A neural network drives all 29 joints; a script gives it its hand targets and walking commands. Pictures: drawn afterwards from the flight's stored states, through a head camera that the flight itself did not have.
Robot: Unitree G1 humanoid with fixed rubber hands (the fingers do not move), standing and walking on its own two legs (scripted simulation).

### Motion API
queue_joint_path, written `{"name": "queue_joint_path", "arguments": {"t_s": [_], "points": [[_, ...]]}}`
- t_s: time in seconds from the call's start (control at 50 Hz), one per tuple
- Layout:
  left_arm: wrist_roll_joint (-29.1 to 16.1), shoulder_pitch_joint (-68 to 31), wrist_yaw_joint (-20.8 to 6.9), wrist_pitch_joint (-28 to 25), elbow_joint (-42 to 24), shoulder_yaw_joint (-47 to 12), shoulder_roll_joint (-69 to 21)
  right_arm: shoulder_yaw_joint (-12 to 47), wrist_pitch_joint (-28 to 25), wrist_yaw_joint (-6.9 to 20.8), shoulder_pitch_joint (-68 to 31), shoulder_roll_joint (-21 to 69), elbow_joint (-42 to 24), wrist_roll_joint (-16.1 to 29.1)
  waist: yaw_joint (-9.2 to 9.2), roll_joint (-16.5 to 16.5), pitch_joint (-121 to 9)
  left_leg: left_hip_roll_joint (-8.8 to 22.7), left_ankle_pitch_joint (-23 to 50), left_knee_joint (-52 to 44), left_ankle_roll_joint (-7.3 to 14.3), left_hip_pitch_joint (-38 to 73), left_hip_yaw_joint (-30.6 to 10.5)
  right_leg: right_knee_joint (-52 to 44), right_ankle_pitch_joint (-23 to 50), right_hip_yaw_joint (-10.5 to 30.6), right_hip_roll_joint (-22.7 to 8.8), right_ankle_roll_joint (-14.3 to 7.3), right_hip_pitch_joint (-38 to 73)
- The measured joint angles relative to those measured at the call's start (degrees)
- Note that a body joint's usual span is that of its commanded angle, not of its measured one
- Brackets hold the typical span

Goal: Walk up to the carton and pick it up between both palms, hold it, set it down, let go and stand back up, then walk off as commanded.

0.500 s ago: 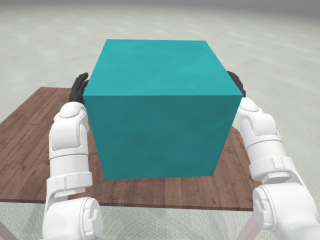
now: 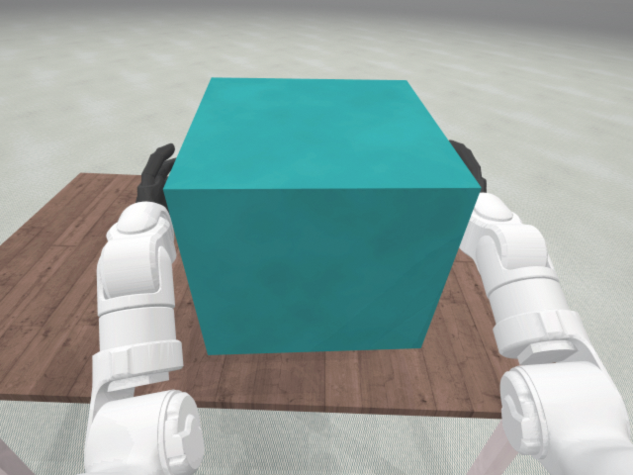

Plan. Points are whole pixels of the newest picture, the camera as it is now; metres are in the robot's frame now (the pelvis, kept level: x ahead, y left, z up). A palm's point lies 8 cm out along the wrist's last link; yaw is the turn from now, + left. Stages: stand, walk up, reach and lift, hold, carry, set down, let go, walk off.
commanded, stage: hold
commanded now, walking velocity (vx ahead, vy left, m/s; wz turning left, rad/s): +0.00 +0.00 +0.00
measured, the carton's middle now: (313, 209) +0.42 -0.01 +0.19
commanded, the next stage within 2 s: set down in 0.58 s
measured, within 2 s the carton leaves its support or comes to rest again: neither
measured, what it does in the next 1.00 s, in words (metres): stands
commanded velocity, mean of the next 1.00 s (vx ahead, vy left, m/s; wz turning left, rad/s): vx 0.00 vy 0.00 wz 0.00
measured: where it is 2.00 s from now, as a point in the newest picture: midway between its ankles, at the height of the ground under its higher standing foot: outside the picture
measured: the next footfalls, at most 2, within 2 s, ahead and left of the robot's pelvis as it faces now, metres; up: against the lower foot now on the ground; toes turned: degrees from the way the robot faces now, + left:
none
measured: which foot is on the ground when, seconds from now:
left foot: down 0.00-1.00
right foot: down 0.00-1.00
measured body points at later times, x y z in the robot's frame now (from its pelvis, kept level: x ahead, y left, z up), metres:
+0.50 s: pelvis +0.00 +0.00 +0.00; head -0.08 +0.03 +0.44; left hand +0.37 +0.19 +0.23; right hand +0.37 -0.19 +0.23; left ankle +0.02 +0.12 -0.75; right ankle +0.01 -0.12 -0.75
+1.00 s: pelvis +0.00 +0.01 +0.00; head -0.06 +0.03 +0.44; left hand +0.39 +0.18 +0.23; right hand +0.37 -0.20 +0.21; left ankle +0.02 +0.12 -0.75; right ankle +0.01 -0.12 -0.75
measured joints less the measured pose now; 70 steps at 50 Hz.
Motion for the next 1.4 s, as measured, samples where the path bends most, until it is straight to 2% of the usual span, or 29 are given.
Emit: {"name": "queue_joint_path", "arguments": {"t_s": [0.58, 0.68, 0.74, 0.82, 0.92, 1.02, 1.18, 1.28, 1.4], "points": [[-0.1, 0.0, -0.1, -0.1, -0.1, -0.2, 0.2, 0.0, -0.2, -0.1, 0.1, 0.1, -0.2, 0.0, -0.01, -0.1, -0.2, -0.1, 0.0, 0.1, 0.0, -0.2, -0.1, -0.1, 0.1, -0.1, -0.1, 0.1, -0.1], [-0.4, 1.0, -0.2, 0.7, -2.3, -0.4, 0.5, 1.3, 0.0, -0.9, 1.2, -0.1, -2.2, 1.3, -0.65, -0.6, 1.2, -0.2, 0.1, -0.6, 0.2, 1.6, -0.2, -0.6, 0.0, -0.2, -0.2, 0.2, 1.6], [-0.2, 1.0, -0.3, 0.3, -2.8, -0.3, 0.0, 0.7, -0.4, -0.8, 2.0, 0.0, -3.3, 1.0, -0.36, -0.8, 1.4, -0.2, 0.0, -0.4, 0.1, 1.7, 0.1, -0.1, -0.2, 0.1, -0.2, 0.2, 1.5], [1.2, 0.0, -1.1, -2.8, -1.6, 0.9, -1.0, -1.7, -2.9, 0.5, 2.2, 1.2, -3.1, -1.8, -0.12, -0.8, 2.1, -0.4, -0.2, -0.5, 0.2, 2.6, 0.2, 0.3, -0.6, 0.2, -0.4, 0.3, 2.2], [4.5, -1.8, -3.8, -7.8, 1.6, 3.1, -1.5, -5.7, -8.3, 2.5, 2.0, 4.3, -0.5, -7.8, -0.58, -1.2, 4.1, -0.8, -0.1, -1.3, 0.5, 4.9, 0.1, 0.4, -1.1, 0.1, -0.8, 0.5, 4.2], [5.8, -1.1, -5.5, -12.0, 3.1, 3.1, -1.6, -7.1, -14.0, 3.2, 5.3, 6.3, -0.3, -11.5, -0.32, -1.4, 6.4, -1.2, -0.1, -2.1, 0.8, 6.6, 0.3, 0.3, -1.4, 0.3, -1.2, 0.8, 5.5], [2.6, 4.7, -4.0, -15.2, -0.7, -0.9, -2.1, -4.2, -19.1, 1.5, 13.3, 5.9, -5.2, -9.3, -0.33, -1.3, 8.8, -1.6, -1.1, -1.1, 1.1, 5.9, -0.1, -0.1, -1.8, -0.2, -1.6, 1.3, 5.7], [0.5, 7.7, -2.3, -16.6, -2.6, -2.8, -2.2, -3.0, -20.1, 0.9, 15.7, 5.2, -7.4, -7.6, -0.7, -1.7, 8.8, -1.6, -1.8, -0.6, 1.1, 5.4, -0.2, -0.2, -2.3, -0.3, -1.6, 1.4, 5.5], [0.5, 8.4, -1.9, -16.7, -2.8, -3.1, -2.2, -2.4, -20.1, 0.8, 15.8, 4.8, -7.1, -6.8, -1.35, -2.3, 8.4, -1.4, -2.6, -0.6, 1.0, 6.1, 0.0, -0.6, -2.7, -0.1, -1.4, 1.3, 6.3]]}}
